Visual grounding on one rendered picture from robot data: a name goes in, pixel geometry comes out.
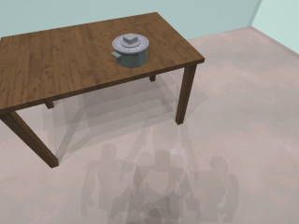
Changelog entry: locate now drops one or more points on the lid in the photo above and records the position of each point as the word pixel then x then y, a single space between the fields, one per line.
pixel 121 46

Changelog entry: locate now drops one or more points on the table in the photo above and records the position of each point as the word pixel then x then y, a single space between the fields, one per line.
pixel 45 66

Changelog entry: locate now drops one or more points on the knob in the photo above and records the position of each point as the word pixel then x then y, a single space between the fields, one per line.
pixel 130 38

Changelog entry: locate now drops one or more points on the pot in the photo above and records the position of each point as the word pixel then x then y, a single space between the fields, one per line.
pixel 131 60

